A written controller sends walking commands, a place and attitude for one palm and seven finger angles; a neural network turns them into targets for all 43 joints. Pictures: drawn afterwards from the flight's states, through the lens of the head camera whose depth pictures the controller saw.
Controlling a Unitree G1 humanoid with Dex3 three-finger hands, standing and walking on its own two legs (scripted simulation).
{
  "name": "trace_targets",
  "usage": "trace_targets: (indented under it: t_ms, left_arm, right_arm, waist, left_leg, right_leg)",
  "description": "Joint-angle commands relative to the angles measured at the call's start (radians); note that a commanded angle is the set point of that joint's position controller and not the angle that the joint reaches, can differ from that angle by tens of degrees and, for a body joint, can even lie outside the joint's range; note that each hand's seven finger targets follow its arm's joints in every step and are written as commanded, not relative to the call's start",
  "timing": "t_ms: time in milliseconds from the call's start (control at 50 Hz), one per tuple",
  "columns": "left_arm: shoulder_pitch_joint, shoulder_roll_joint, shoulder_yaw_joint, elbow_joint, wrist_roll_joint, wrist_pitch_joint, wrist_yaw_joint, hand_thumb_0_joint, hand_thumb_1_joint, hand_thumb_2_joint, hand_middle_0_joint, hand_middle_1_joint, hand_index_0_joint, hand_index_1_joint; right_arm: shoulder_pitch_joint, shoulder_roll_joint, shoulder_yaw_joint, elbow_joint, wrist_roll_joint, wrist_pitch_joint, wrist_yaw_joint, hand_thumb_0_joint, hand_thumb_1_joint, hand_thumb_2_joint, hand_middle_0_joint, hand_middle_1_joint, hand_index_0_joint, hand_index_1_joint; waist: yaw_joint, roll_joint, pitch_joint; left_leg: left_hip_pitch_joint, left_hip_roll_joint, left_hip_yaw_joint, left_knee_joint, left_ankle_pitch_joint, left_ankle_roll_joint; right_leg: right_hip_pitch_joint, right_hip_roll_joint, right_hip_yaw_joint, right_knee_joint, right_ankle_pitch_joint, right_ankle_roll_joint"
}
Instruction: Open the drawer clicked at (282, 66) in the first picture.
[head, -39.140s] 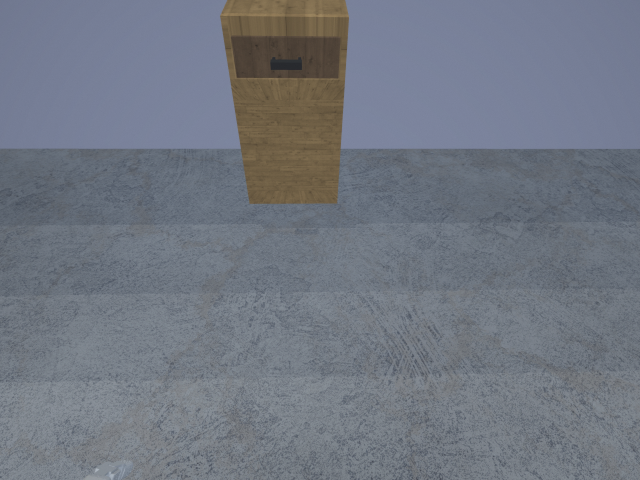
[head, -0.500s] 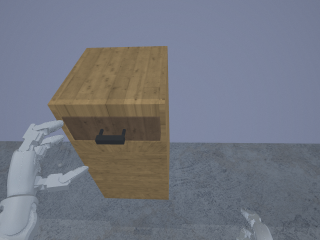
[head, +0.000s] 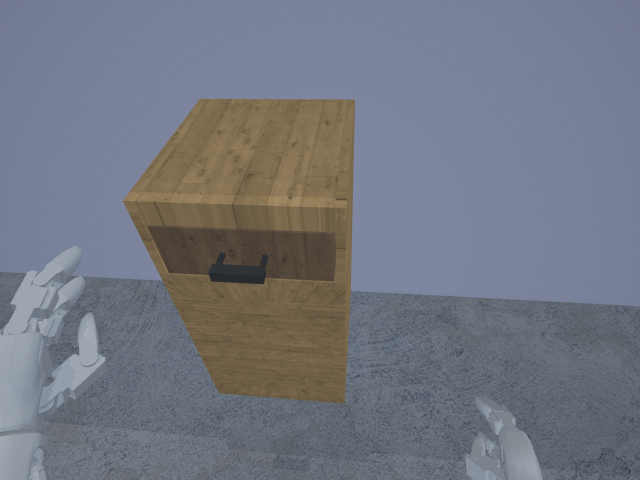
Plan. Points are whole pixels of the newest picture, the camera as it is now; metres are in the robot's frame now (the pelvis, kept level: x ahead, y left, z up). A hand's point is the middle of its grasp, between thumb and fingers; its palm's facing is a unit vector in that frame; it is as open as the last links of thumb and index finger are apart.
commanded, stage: draw the hand back to the body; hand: left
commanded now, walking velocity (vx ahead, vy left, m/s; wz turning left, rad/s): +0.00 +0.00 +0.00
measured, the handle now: (240, 265) +0.52 +0.24 -0.09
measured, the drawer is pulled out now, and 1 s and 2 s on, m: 0.00 0.00 0.00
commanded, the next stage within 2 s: step back with the hand held close in 0.02 s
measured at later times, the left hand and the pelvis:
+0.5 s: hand (95, 352) +0.19 +0.26 +0.13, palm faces +0.23 -0.84 -0.50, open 7.4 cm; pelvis -0.01 +0.03 +0.00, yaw -2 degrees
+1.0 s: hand (28, 424) +0.12 +0.27 +0.14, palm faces +0.36 -0.83 -0.42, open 7.4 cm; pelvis -0.08 +0.03 -0.01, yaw -1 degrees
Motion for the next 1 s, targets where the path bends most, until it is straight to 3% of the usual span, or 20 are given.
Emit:
trace_targets:
  t_ms: [0, 100, 120, 140, 160, 220, 360, 480, 600, 680, 740, 780, 800, 840, 880, 900, 920, 940, 960, 980]
  left_arm:
    - [-0.091, 0.17, 0.111, -0.231, -0.001, -0.064, 0.026, 0.0, 0.9, 0.9, -0.2, -0.3, -0.2, -0.3]
    - [-0.081, 0.165, 0.113, -0.216, 0.0, -0.058, 0.028, 0.0, 0.9, 0.9, -0.2, -0.3, -0.2, -0.3]
    - [-0.143, 0.268, 0.233, -0.285, 0.014, -0.095, 0.034, 0.0, 0.9, 0.9, -0.2, -0.3, -0.2, -0.3]
    - [-0.136, 0.271, 0.241, -0.277, 0.017, -0.113, 0.031, 0.0, 0.9, 0.9, -0.2, -0.3, -0.2, -0.3]
    - [-0.077, 0.209, 0.179, -0.235, 0.026, -0.109, 0.029, 0.0, 0.9, 0.9, -0.2, -0.3, -0.2, -0.3]
    - [0.017, 0.152, 0.139, -0.209, 0.028, -0.106, 0.024, 0.0, 0.9, 0.9, -0.2, -0.3, -0.2, -0.3]
    - [0.133, 0.219, 0.213, -0.335, 0.022, -0.112, 0.039, 0.0, 0.9, 0.9, -0.2, -0.3, -0.2, -0.3]
    - [0.194, 0.23, 0.228, -0.423, 0.021, -0.104, 0.054, 0.0, 0.9, 0.9, -0.2, -0.3, -0.2, -0.3]
    - [0.185, 0.2, 0.214, -0.401, 0.025, -0.102, 0.06, 0.0, 0.9, 0.9, -0.2, -0.3, -0.2, -0.3]
    - [0.146, 0.196, 0.212, -0.376, 0.03, -0.106, 0.066, 0.0, 0.9, 0.9, -0.2, -0.3, -0.2, -0.3]
    - [0.102, 0.213, 0.21, -0.378, 0.036, -0.117, 0.069, 0.0, 0.9, 0.9, -0.2, -0.3, -0.2, -0.3]
    - [0.055, 0.189, 0.169, -0.371, 0.037, -0.125, 0.078, 0.0, 0.9, 0.9, -0.2, -0.3, -0.2, -0.3]
    - [0.041, 0.193, 0.169, -0.371, 0.039, -0.125, 0.083, 0.0, 0.9, 0.9, -0.2, -0.3, -0.2, -0.3]
    - [0.022, 0.211, 0.186, -0.385, 0.042, -0.123, 0.09, 0.0, 0.9, 0.9, -0.2, -0.3, -0.2, -0.3]
    - [0.046, 0.197, 0.173, -0.399, 0.037, -0.127, 0.089, 0.0, 0.9, 0.9, -0.2, -0.3, -0.2, -0.3]
    - [0.051, 0.213, 0.19, -0.419, 0.041, -0.132, 0.093, 0.0, 0.9, 0.9, -0.2, -0.3, -0.2, -0.3]
    - [0.062, 0.225, 0.207, -0.428, 0.046, -0.135, 0.095, 0.0, 0.9, 0.9, -0.2, -0.3, -0.2, -0.3]
    - [0.08, 0.238, 0.223, -0.425, 0.047, -0.137, 0.089, 0.0, 0.9, 0.9, -0.2, -0.3, -0.2, -0.3]
    - [0.079, 0.224, 0.209, -0.458, 0.048, -0.141, 0.087, 0.0, 0.9, 0.9, -0.2, -0.3, -0.2, -0.3]
    - [0.078, 0.224, 0.209, -0.475, 0.047, -0.141, 0.088, 0.0, 0.9, 0.9, -0.2, -0.3, -0.2, -0.3]
  right_arm:
    - [-0.134, -0.096, -0.031, -0.159, 0.004, -0.066, 0.0, 0.0, -0.9, -0.9, 0.2, 0.3, 0.2, 0.3]
    - [-0.135, -0.093, -0.031, -0.156, 0.005, -0.067, 0.003, 0.0, -0.9, -0.9, 0.2, 0.3, 0.2, 0.3]
    - [-0.109, -0.129, -0.036, -0.201, 0.014, -0.042, 0.009, 0.0, -0.9, -0.9, 0.2, 0.3, 0.2, 0.3]
    - [-0.113, -0.115, -0.037, -0.194, 0.008, -0.031, 0.009, 0.0, -0.9, -0.9, 0.2, 0.3, 0.2, 0.3]
    - [-0.109, -0.125, -0.04, -0.182, 0.0, -0.018, 0.012, 0.0, -0.9, -0.9, 0.2, 0.3, 0.2, 0.3]
    - [-0.095, -0.127, -0.053, -0.2, 0.015, 0.004, 0.03, 0.0, -0.9, -0.9, 0.2, 0.3, 0.2, 0.3]
    - [-0.091, -0.127, -0.074, -0.242, 0.021, 0.036, 0.027, 0.0, -0.9, -0.9, 0.2, 0.3, 0.2, 0.3]
    - [-0.083, -0.121, -0.074, -0.264, 0.016, 0.037, 0.021, 0.0, -0.9, -0.9, 0.2, 0.3, 0.2, 0.3]
    - [-0.07, -0.124, -0.07, -0.253, 0.005, 0.011, 0.021, 0.0, -0.9, -0.9, 0.2, 0.3, 0.2, 0.3]
    - [-0.064, -0.125, -0.063, -0.252, 0.006, -0.005, 0.014, 0.0, -0.9, -0.9, 0.2, 0.3, 0.2, 0.3]
    - [-0.056, -0.123, -0.072, -0.247, 0.009, -0.006, 0.017, 0.0, -0.9, -0.9, 0.2, 0.3, 0.2, 0.3]
    - [-0.046, -0.117, -0.076, -0.224, 0.011, 0.0, 0.019, 0.0, -0.9, -0.9, 0.2, 0.3, 0.2, 0.3]
    - [-0.055, -0.112, -0.073, -0.22, 0.009, 0.001, 0.017, 0.0, -0.9, -0.9, 0.2, 0.3, 0.2, 0.3]
    - [-0.067, -0.106, -0.064, -0.221, 0.006, 0.001, 0.009, 0.0, -0.9, -0.9, 0.2, 0.3, 0.2, 0.3]
    - [-0.058, -0.122, -0.055, -0.229, 0.007, 0.002, 0.002, 0.0, -0.9, -0.9, 0.2, 0.3, 0.2, 0.3]
    - [-0.072, -0.131, -0.054, -0.237, 0.008, -0.001, -0.002, 0.0, -0.9, -0.9, 0.2, 0.3, 0.2, 0.3]
    - [-0.063, -0.124, -0.057, -0.238, 0.008, -0.009, 0.0, 0.0, -0.9, -0.9, 0.2, 0.3, 0.2, 0.3]
    - [-0.066, -0.115, -0.058, -0.226, -0.006, -0.02, 0.001, 0.0, -0.9, -0.9, 0.2, 0.3, 0.2, 0.3]
    - [-0.042, -0.1, -0.053, -0.23, -0.023, -0.031, 0.004, 0.0, -0.9, -0.9, 0.2, 0.3, 0.2, 0.3]
    - [-0.031, -0.101, -0.058, -0.22, -0.031, -0.043, 0.008, 0.0, -0.9, -0.9, 0.2, 0.3, 0.2, 0.3]
  waist:
    - [-0.007, -0.006, -0.029]
    - [-0.005, -0.023, -0.018]
    - [-0.046, -0.028, 0.049]
    - [-0.046, -0.038, 0.055]
    - [-0.062, -0.062, 0.057]
    - [-0.065, -0.062, -0.037]
    - [-0.059, -0.053, -0.23]
    - [-0.057, 0.039, -0.246]
    - [-0.065, 0.081, -0.148]
    - [-0.075, 0.003, -0.102]
    - [-0.089, -0.147, -0.09]
    - [-0.098, -0.212, -0.081]
    - [-0.091, -0.227, -0.078]
    - [-0.093, -0.193, -0.086]
    - [-0.089, -0.013, -0.052]
    - [-0.08, 0.106, -0.055]
    - [-0.07, 0.126, -0.103]
    - [-0.073, 0.226, -0.139]
    - [-0.076, 0.203, -0.138]
    - [-0.077, 0.147, -0.144]
  left_leg:
    - [0.054, -0.007, 0.036, -0.038, 0.141, 0.026]
    - [0.044, -0.002, 0.032, -0.041, 0.153, 0.024]
    - [-0.006, 0.002, -0.001, 0.003, 0.093, 0.041]
    - [-0.013, -0.005, -0.009, 0.02, 0.059, 0.039]
    - [-0.022, -0.005, -0.023, 0.034, 0.053, 0.039]
    - [-0.014, 0.008, -0.009, 0.057, 0.112, 0.037]
    - [-0.032, 0.054, -0.008, 0.049, 0.458, 0.03]
    - [-0.089, 0.09, -0.033, 0.039, 0.532, 0.031]
    - [-0.289, 0.151, -0.073, -0.035, 0.287, 0.058]
    - [-0.435, 0.132, -0.08, -0.035, -0.012, 0.067]
    - [-0.296, -0.002, -0.01, 0.164, -0.15, 0.028]
    - [-0.155, -0.044, 0.005, 0.38, -0.134, 0.008]
    - [-0.133, -0.042, 0.005, 0.417, -0.146, 0.009]
    - [-0.105, -0.03, 0.004, 0.283, -0.116, 0.015]
    - [-0.179, 0.034, -0.078, 0.01, -0.071, 0.032]
    - [-0.293, 0.119, -0.165, -0.091, -0.011, 0.063]
    - [-0.366, 0.179, -0.203, -0.102, 0.069, 0.084]
    - [-0.401, 0.231, -0.263, -0.164, 0.013, 0.095]
    - [-0.403, 0.269, -0.32, -0.182, 0.052, 0.12]
    - [-0.371, 0.288, -0.316, -0.156, 0.119, 0.141]
  right_leg:
    - [-0.102, -0.06, 0.028, -0.087, 0.101, 0.043]
    - [-0.098, -0.059, 0.026, -0.077, 0.115, 0.043]
    - [-0.238, -0.095, 0.138, -0.137, 0.124, 0.037]
    - [-0.258, -0.113, 0.153, -0.16, 0.104, 0.032]
    - [-0.267, -0.12, 0.149, -0.159, 0.088, 0.027]
    - [-0.242, -0.136, 0.14, -0.116, 0.13, 0.027]
    - [-0.092, -0.105, 0.052, 0.07, 0.416, 0.05]
    - [-0.1, -0.071, 0.025, 0.172, 0.329, 0.053]
    - [-0.123, -0.055, 0.025, 0.27, 0.068, 0.055]
    - [-0.09, -0.07, 0.064, 0.241, 0.101, 0.05]
    - [-0.314, -0.168, 0.23, -0.012, -0.023, -0.001]
    - [-0.507, -0.274, 0.296, -0.112, -0.154, -0.062]
    - [-0.539, -0.29, 0.278, -0.123, -0.18, -0.071]
    - [-0.533, -0.244, 0.214, -0.082, -0.149, -0.044]
    - [-0.442, -0.116, 0.109, 0.074, -0.13, 0.021]
    - [-0.336, -0.046, 0.059, 0.21, -0.079, 0.049]
    - [-0.232, -0.023, 0.029, 0.333, -0.032, 0.057]
    - [-0.222, -0.013, 0.034, 0.472, -0.143, 0.059]
    - [-0.259, -0.022, 0.056, 0.589, -0.22, 0.055]
    - [-0.295, -0.028, 0.077, 0.655, -0.242, 0.053]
